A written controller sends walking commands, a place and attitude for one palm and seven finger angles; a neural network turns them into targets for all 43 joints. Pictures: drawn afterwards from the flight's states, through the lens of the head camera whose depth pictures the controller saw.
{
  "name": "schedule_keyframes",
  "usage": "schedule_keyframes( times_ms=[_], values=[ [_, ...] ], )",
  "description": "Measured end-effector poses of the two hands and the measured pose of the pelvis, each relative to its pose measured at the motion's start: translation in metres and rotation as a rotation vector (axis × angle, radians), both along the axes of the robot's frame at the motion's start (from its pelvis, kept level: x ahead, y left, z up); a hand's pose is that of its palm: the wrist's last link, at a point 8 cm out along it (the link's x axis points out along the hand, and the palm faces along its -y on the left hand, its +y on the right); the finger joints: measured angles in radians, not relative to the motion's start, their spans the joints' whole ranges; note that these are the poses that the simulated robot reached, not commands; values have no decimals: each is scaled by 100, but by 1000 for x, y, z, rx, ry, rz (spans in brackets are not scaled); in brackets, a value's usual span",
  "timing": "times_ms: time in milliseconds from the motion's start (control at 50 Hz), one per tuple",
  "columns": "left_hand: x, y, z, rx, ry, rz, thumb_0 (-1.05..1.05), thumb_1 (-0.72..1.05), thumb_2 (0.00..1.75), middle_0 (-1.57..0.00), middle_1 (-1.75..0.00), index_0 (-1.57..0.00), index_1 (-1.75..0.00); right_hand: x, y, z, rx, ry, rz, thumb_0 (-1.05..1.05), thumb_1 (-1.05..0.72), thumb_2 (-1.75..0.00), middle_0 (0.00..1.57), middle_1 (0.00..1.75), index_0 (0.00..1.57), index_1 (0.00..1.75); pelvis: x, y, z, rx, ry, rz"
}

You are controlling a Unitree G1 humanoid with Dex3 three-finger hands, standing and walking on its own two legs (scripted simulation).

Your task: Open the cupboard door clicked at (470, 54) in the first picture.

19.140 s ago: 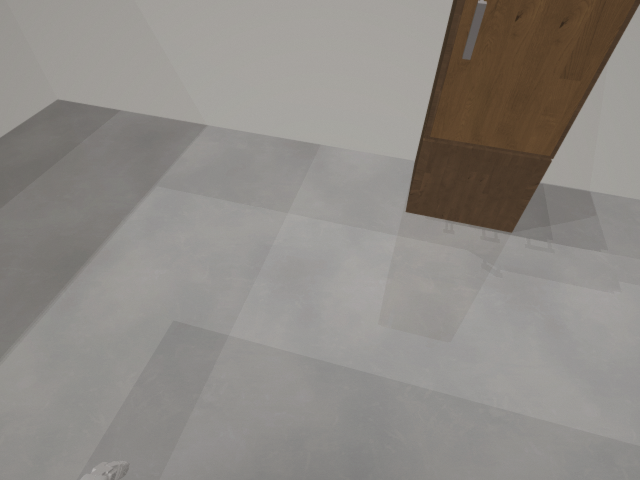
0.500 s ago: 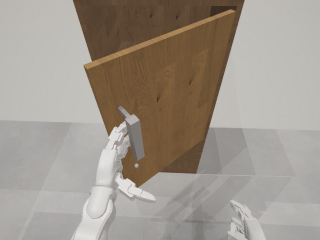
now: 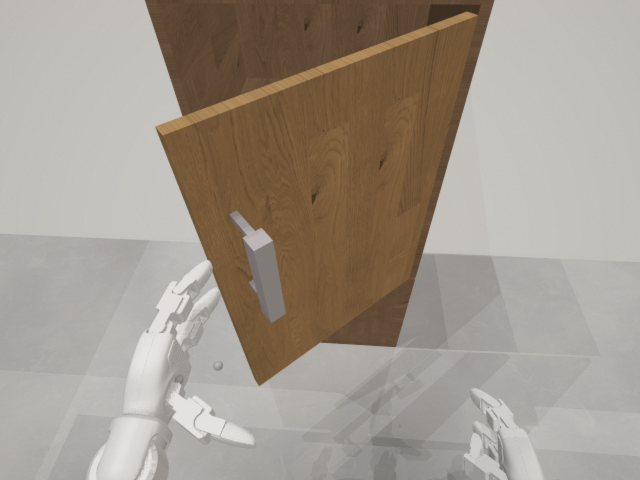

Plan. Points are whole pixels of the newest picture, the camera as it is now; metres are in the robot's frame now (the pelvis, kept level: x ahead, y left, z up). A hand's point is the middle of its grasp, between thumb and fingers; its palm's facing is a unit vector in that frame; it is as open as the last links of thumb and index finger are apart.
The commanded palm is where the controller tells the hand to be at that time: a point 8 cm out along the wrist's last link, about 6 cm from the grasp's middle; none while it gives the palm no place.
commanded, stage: slide the hand sideways off the handle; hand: left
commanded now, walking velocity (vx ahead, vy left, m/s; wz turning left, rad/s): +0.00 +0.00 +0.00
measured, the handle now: (257, 268) +0.35 +0.11 +0.09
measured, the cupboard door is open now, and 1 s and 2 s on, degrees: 42 42 42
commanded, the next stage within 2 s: draw the hand back to the body in 0.26 s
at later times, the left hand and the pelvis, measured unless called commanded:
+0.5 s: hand (176, 375) +0.21 +0.17 +0.09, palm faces -0.02 -1.00 -0.05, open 16.3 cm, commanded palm +0.18 +0.23 +0.10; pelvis +0.00 +0.01 +0.00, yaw +0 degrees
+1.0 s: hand (93, 357) +0.21 +0.23 +0.13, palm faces +0.23 -0.93 -0.28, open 15.4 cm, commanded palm +0.16 +0.28 +0.15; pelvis +0.01 +0.02 +0.02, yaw +0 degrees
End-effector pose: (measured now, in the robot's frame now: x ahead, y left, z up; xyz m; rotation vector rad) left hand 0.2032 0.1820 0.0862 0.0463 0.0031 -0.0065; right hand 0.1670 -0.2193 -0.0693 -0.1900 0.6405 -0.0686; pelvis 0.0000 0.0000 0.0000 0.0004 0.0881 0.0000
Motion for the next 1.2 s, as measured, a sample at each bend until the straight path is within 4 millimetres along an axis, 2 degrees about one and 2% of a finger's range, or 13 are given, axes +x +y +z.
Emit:
schedule_keyframes(
  times_ms=[260,440,640,840,900,1000,1200],
  values=[
    [-16,34,-3,6,16,17,-1,-50,30,-15,-30,-15,-30,1,-4,-1,-22,-14,-12,2,-91,-90,21,30,20,30,3,2,-3,-11,14,7],
    [-14,35,-2,-10,3,-13,-1,-50,30,-15,-30,-15,-30,5,7,1,-24,-41,-3,2,-90,-90,21,30,21,30,2,10,-6,-17,19,10],
    [-13,56,20,18,-17,16,-1,-50,30,-15,-30,-15,-30,9,24,8,5,-61,1,2,-90,-90,21,30,21,30,7,17,0,-23,-5,7],
    [-20,74,38,27,-12,27,-1,-49,30,-15,-30,-15,-30,18,28,19,-3,-95,18,2,-90,-90,21,30,21,30,11,20,7,-28,-36,11],
    [-22,81,45,75,-11,56,-1,-45,32,-15,-30,-15,-30,21,28,23,-12,-104,21,2,-90,-90,21,30,21,30,11,21,10,-28,-49,9],
    [-30,96,59,242,9,244,-1,-34,37,-16,-30,-16,-30,22,30,30,-30,-85,12,2,-90,-90,21,30,21,30,13,21,20,-23,-84,4],
    [-32,112,81,332,-18,374,-1,-3,50,-17,-30,-17,-30,22,34,32,-39,-20,30,2,-90,-90,21,30,21,30,18,24,35,-14,-134,-2]
  ],
)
